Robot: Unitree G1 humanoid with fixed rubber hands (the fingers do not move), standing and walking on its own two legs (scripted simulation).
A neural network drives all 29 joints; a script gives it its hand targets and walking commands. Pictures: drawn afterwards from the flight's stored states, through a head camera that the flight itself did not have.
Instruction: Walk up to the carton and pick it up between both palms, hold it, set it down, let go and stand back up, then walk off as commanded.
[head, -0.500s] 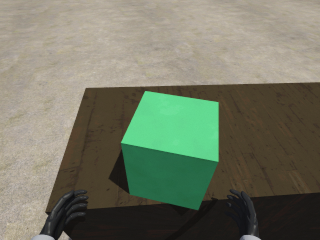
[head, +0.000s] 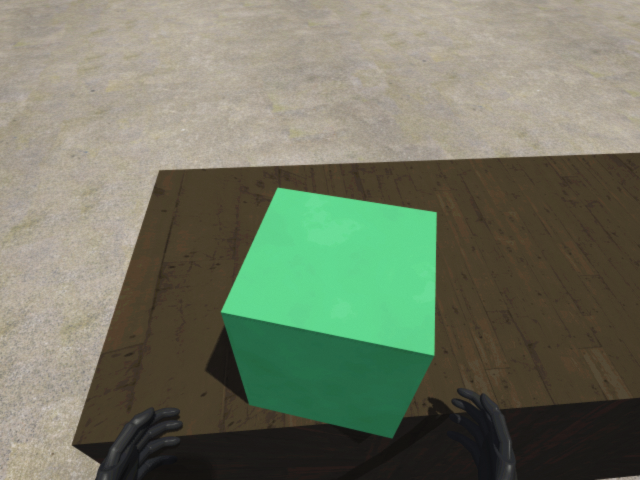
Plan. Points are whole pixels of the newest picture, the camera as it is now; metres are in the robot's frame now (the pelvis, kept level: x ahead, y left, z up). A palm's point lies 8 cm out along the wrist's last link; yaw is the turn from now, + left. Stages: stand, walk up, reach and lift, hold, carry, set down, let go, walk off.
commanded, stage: set down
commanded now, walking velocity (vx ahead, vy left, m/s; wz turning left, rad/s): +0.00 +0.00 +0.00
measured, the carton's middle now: (336, 315) +0.34 -0.01 +0.01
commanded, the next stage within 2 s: let go in 1.18 s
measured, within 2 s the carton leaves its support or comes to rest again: neither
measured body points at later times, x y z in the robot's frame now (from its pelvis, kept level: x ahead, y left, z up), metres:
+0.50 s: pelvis -0.02 +0.00 +0.00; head -0.03 +0.00 +0.45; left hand +0.17 +0.24 -0.04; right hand +0.14 -0.19 -0.06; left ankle -0.01 +0.12 -0.74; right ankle -0.02 -0.12 -0.74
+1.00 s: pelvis -0.01 -0.01 +0.00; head -0.01 -0.02 +0.45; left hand +0.17 +0.23 -0.04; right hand +0.14 -0.21 -0.09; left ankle -0.01 +0.12 -0.74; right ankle -0.02 -0.12 -0.74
